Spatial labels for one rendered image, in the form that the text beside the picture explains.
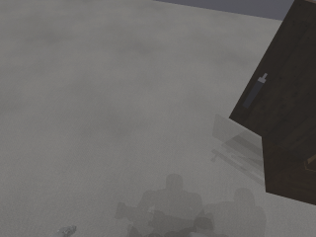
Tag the robot left hand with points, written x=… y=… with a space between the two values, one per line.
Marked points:
x=65 y=231

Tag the cupboard door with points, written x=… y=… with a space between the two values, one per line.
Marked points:
x=284 y=110

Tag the handle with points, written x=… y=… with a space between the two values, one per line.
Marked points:
x=257 y=87

